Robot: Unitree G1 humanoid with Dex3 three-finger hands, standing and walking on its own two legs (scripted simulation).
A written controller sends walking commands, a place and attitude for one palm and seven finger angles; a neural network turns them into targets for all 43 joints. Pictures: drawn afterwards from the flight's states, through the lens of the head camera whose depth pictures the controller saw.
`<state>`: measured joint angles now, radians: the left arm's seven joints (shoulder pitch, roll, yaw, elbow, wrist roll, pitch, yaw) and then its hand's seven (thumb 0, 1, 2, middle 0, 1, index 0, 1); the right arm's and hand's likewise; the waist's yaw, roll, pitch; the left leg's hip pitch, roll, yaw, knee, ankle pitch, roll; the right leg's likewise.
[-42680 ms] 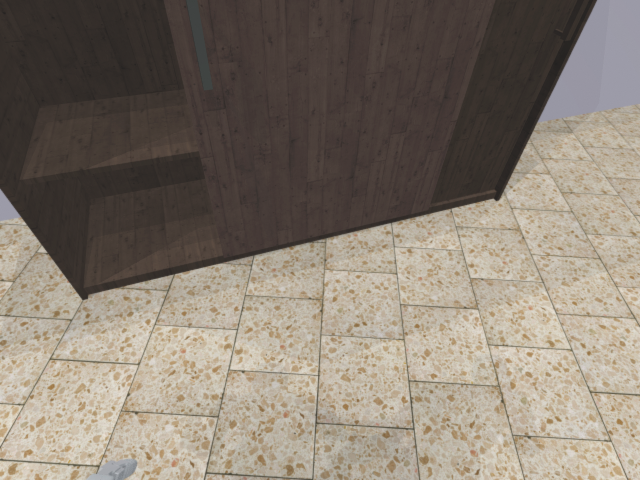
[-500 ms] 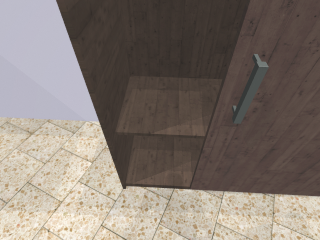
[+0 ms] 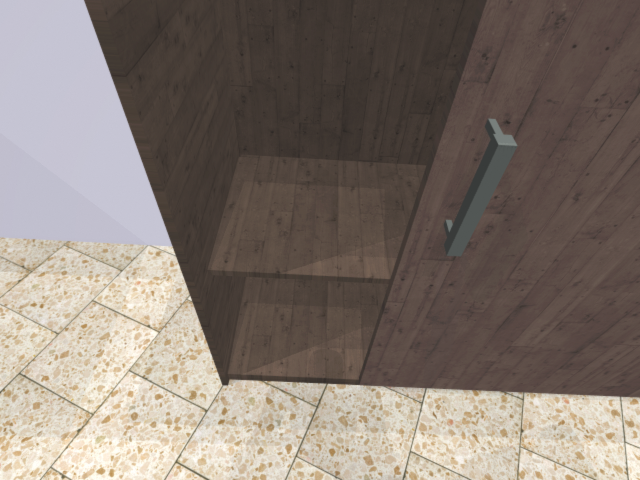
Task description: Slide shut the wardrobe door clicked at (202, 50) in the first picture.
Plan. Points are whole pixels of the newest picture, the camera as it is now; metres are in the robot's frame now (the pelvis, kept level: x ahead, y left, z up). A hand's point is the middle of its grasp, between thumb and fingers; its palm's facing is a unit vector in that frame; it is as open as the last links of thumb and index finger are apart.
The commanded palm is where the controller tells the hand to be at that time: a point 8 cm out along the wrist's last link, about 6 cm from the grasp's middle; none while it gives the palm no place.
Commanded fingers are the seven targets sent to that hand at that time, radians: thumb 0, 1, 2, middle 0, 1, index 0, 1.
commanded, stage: come to a stop and stand still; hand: right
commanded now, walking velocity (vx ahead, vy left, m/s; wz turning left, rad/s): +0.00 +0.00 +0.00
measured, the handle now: (471, 192) +0.49 -0.18 +0.11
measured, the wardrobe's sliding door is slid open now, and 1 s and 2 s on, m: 0.41 0.41 0.41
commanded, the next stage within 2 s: look again from close up in 0.36 s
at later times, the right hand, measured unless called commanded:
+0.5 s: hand out of the picture +0.01 -0.16 -0.17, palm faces +0.00 +0.99 -0.16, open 7.4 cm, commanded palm none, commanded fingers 0.00 -0.90 -0.90 0.20 0.30 0.20 0.30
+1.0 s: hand out of the picture +0.00 -0.16 -0.17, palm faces +0.00 +0.99 -0.16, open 7.4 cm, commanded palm none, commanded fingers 0.00 -0.90 -0.90 0.20 0.30 0.20 0.30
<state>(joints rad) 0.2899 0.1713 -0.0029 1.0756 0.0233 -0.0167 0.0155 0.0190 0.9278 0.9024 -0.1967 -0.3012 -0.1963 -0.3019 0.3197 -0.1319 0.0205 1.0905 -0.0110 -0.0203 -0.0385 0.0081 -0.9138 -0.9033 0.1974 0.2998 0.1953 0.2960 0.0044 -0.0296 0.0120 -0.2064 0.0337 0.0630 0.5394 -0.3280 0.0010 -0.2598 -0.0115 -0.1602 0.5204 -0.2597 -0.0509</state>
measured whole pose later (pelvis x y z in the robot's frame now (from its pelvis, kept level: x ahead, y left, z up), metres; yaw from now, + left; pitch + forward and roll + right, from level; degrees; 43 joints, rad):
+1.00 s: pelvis +0.02 +0.00 +0.01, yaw +1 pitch +0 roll +0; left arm 0.29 0.13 -0.01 1.15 0.01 -0.02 0.02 0.01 0.92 0.90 -0.20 -0.30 -0.20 -0.30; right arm 0.32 -0.13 0.02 1.13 -0.01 -0.02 -0.04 0.01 -0.91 -0.90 0.20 0.30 0.19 0.30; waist 0.00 0.02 0.02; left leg -0.13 0.03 0.04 0.45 -0.31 0.00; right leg -0.18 -0.01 -0.18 0.44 -0.25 -0.05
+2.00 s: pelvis -0.04 +0.05 -0.05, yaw -6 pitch +6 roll +3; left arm 0.22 0.23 -0.07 0.62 -0.04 -0.28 0.06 0.02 0.90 0.90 -0.20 -0.30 -0.20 -0.30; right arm 0.19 -0.34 -0.18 0.14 0.32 -0.34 0.48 0.01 -0.26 -0.63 0.24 0.71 0.24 0.71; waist -0.02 -0.05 -0.05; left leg -0.55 0.00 0.21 0.92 -0.47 0.08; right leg -0.70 -0.07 0.01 0.96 -0.37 0.00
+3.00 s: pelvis -0.03 +0.00 +0.00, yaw -5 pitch -1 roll +2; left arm 0.25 0.28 -0.10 0.64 -0.06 -0.28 0.07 0.02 0.90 0.90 -0.20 -0.30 -0.20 -0.30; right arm -0.09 -0.51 -0.43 0.30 0.34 -0.03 0.57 -0.01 0.50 -0.30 0.30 1.20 0.30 1.20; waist -0.04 -0.06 -0.01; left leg -0.20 0.03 0.14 0.50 -0.28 0.00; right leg -0.32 0.00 -0.07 0.55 -0.21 -0.06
